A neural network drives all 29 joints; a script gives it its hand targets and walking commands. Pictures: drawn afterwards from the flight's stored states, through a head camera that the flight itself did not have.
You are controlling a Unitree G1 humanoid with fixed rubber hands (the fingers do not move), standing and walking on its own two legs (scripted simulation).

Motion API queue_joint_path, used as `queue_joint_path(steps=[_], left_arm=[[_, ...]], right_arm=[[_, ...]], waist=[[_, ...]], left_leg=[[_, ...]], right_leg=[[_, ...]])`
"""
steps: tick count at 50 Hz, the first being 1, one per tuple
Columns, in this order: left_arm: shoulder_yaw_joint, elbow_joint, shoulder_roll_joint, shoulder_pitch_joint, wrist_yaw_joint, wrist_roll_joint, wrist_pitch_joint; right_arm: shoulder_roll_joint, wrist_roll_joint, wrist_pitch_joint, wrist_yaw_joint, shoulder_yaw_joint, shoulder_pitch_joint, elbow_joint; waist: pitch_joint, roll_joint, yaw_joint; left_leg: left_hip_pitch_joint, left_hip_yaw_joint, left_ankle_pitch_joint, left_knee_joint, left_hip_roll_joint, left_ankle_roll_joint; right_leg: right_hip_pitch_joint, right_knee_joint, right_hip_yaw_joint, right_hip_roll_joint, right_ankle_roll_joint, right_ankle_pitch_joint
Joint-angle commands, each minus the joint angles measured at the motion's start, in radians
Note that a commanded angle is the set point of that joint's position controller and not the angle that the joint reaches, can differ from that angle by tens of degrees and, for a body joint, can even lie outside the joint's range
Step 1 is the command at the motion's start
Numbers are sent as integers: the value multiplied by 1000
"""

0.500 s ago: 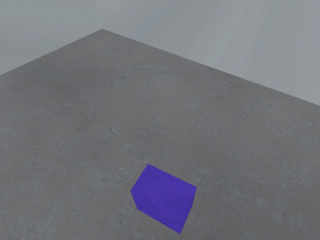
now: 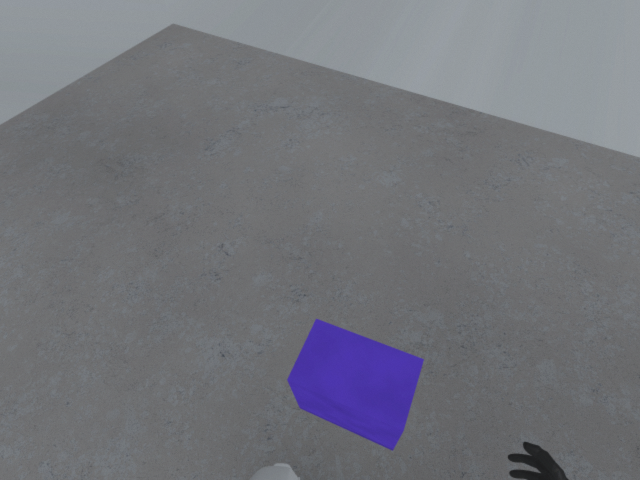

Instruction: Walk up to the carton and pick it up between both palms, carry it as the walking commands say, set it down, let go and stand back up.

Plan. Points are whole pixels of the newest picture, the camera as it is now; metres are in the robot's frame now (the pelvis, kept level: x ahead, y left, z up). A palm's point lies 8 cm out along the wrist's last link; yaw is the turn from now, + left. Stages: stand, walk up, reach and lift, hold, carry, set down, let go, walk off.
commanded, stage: walk up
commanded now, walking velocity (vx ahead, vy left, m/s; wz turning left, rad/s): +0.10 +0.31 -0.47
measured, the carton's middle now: (355, 386) +0.41 +0.01 -0.63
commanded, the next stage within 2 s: none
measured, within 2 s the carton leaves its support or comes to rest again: neither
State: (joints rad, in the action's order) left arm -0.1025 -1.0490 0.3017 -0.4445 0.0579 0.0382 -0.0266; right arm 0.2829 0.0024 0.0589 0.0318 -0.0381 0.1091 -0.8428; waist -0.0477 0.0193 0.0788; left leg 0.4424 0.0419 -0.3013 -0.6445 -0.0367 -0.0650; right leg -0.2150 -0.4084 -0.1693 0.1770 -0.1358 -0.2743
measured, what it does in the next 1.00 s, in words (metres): steps on the spot, turning right: left foot, then right foot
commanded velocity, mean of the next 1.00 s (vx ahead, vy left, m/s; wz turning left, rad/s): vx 0.01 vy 0.11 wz -0.25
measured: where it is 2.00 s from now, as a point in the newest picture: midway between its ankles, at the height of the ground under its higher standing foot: outside the picture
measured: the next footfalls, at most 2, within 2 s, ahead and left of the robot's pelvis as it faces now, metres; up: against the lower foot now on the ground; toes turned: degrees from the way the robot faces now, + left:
left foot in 0.04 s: +0.09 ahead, +0.18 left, +0.00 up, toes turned +4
right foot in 0.74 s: +0.02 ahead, -0.01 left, +0.00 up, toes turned -12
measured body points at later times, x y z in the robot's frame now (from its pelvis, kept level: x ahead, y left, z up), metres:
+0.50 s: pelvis +0.04 +0.10 +0.00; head +0.09 +0.11 +0.45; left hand +0.29 +0.29 -0.12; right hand -0.04 -0.14 -0.14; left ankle +0.05 +0.17 -0.74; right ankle +0.01 -0.02 -0.67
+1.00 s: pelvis +0.04 +0.06 +0.01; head +0.06 +0.02 +0.45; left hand +0.13 +0.32 -0.12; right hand +0.05 -0.22 -0.15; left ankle +0.08 +0.23 -0.67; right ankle +0.02 -0.07 -0.74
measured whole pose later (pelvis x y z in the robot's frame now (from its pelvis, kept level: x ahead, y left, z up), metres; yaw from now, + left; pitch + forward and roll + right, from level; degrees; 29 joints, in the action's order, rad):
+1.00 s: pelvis +0.04 +0.06 +0.01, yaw -16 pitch +0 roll +3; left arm -0.04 -1.02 0.23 -0.25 0.04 0.03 -0.01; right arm 0.29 0.03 0.08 0.01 -0.07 0.18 -0.94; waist -0.07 -0.03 0.05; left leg 0.45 0.03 -0.38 -0.97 -0.05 -0.05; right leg -0.25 -0.45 -0.02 0.10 -0.03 -0.20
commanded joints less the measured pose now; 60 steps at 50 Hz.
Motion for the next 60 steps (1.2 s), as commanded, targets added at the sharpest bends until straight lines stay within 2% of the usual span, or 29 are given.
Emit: queue_joint_path(steps=[1, 2, 3, 4, 6, 9, 16, 18, 20, 26, 30, 33, 35, 36, 37, 38, 39, 40, 43, 45, 48, 50, 53, 55, 56, 57, 58, 59, 60], left_arm=[[-14, 86, 151, 81, 1, -11, 9], [7, 86, 90, 44, -1, -9, 9], [22, 108, 32, 22, -2, 6, 10], [17, 137, 50, 64, 13, 7, 3], [9, 145, 64, 139, -8, -15, -3], [14, 136, 41, 125, -36, -18, -12], [48, 234, -22, 344, -57, -18, -24], [41, 234, -6, 371, -60, -31, -35], [33, 230, 11, 372, -63, -32, -45], [37, 231, 13, 444, -89, -33, -61], [57, 242, -16, 478, -82, -37, -42], [56, 228, -16, 438, -75, -41, -33], [64, 194, -23, 364, -69, -31, -8], [59, 162, 7, 307, -63, -22, 6], [42, 132, 89, 230, -56, -16, 16], [27, 103, 182, 158, -40, -10, 16], [32, 96, 165, 189, -27, -13, 20], [34, 103, 143, 247, -19, -14, 21], [46, 104, 67, 337, -20, -3, 35], [35, 68, 94, 220, -11, -4, 32], [26, 62, 103, 191, -7, -4, 29], [25, 62, 96, 194, -10, 0, 25], [30, 71, 53, 240, -41, 1, 7], [31, 64, 61, 196, -47, -17, -3], [42, 55, 35, 140, -45, -27, -2], [58, 54, -15, 104, -42, -34, -2], [71, 92, -39, 133, -35, -16, -6], [62, 92, -2, 174, -35, -26, -15], [61, 86, 4, 170, -40, -29, -16]], right_arm=[[36, -6, -11, -3, 7, 182, -20], [95, 2, -20, -7, -6, 236, -45], [194, 14, -24, -13, -27, 264, -47], [218, 8, -31, -21, -34, 277, -43], [136, 9, -42, -35, -1, 170, -49], [66, 10, -58, -61, 18, 122, -84], [44, 14, -74, -83, 22, 226, -151], [68, 3, -86, -83, 10, 264, -147], [95, -4, -86, -88, 1, 286, -142], [91, 13, -78, -84, -12, 296, -123], [61, 38, -72, -63, -15, 258, -118], [86, 36, -54, -57, -36, 248, -109], [73, 29, -37, -59, -38, 237, -112], [47, 24, -31, -58, -39, 275, -121], [20, 13, -26, -51, -45, 271, -101], [19, 9, -11, -51, -27, 218, -57], [28, 8, -1, -51, -27, 195, -67], [34, 15, 0, -46, -30, 204, -83], [26, 30, -10, -31, -32, 203, -108], [44, 34, 9, -26, -46, 164, -85], [38, 34, 20, -18, -38, 128, -71], [24, 31, 19, -13, -25, 104, -67], [-17, 10, -13, -18, 12, 93, -82], [-16, 9, -29, -29, 11, 158, -116], [7, 9, -39, -35, 6, 200, -137], [55, 7, -52, -39, -1, 234, -147], [124, 23, -52, -40, -19, 166, -112], [123, 25, -48, -37, -17, 104, -105], [98, 25, -52, -40, -8, 75, -102]], waist=[[72, 193, -123], [109, 26, -138], [144, -227, -146], [185, -351, -158], [122, -205, -123], [91, -180, -79], [72, -155, -104], [76, -71, -112], [94, -50, -111], [55, -139, -120], [25, -247, -132], [33, -218, -125], [48, -184, -88], [66, -107, -60], [34, 43, -26], [42, 253, 12], [44, 222, -9], [39, 210, -29], [60, 212, -67], [59, 121, -52], [48, 179, -45], [36, 204, -46], [35, 287, -61], [26, 181, -92], [45, 109, -96], [56, -9, -87], [-28, -240, -76], [-87, -267, -74], [-89, -235, -59]], left_leg=[[-378, 65, 105, 266, 38, 12], [-498, -9, 124, 331, -69, 19], [-574, -209, 214, 340, -294, 62], [-474, -321, 272, 346, -402, 157], [-336, -180, 373, 319, -323, 164], [-326, -68, 602, 270, -258, 188], [-391, -117, 613, 287, -303, 266], [-436, -199, 731, 273, -383, 285], [-455, -220, 820, 252, -426, 295], [-431, -112, 653, 292, -363, 242], [-353, 55, 350, 336, -238, 171], [-366, 36, 273, 314, -276, 183], [-334, 78, 156, 251, -235, 161], [-266, 120, 61, 154, -184, 141], [-68, 150, -158, -28, -109, 93], [89, 53, -337, -210, -28, 48], [89, -42, -294, -306, -52, 41], [78, -58, -213, -332, -61, 35], [-1, -17, -82, -311, -27, 32], [53, -36, -93, -361, -26, 14], [66, -25, -71, -378, -24, 6], [39, -13, -68, -302, -24, 11], [-219, 73, -58, 7, 23, 31], [-332, 112, 81, 243, 36, 37], [-400, 62, 111, 304, -17, 48], [-418, -96, 111, 367, -140, 62], [-278, -235, -6, 471, -253, 120], [-172, -244, -96, 514, -247, 162], [-168, -212, -70, 502, -214, 155]], right_leg=[[-162, -29, -2, 47, 161, 173], [-235, -189, 69, -30, 139, -41], [-426, -449, 193, -161, 91, -372], [-419, -651, 152, -138, 105, -444], [-385, -816, 116, -116, 112, -337], [-335, -817, 161, -118, 98, -196], [-343, -553, 185, -138, 117, -169], [-380, -554, 161, -151, 110, -173], [-411, -636, 129, -151, 100, -177], [-414, -672, 125, -156, 96, -86], [-228, -349, 214, -162, 108, -64], [-174, -235, 243, -167, 117, -87], [-62, -54, 252, -145, 126, 39], [46, 18, 194, -83, 141, 88], [136, 62, -57, 110, 176, 169], [133, 151, -396, 291, 265, 305], [100, 166, -363, 274, 285, 325], [83, 156, -263, 222, 275, 275], [65, 107, -24, 95, 234, 337], [91, 80, -85, 144, 249, 425], [55, 99, -61, 142, 255, 308], [19, 114, -35, 117, 247, 205], [-85, 128, 112, -15, 245, 94], [-90, 59, 101, -22, 226, 145], [-101, 9, 103, -40, 195, 130], [-128, -83, 114, -85, 151, -2], [-174, -97, 154, -164, 111, -129], [-124, -176, 125, -178, 107, -143], [-96, -206, 113, -177, 110, -109]])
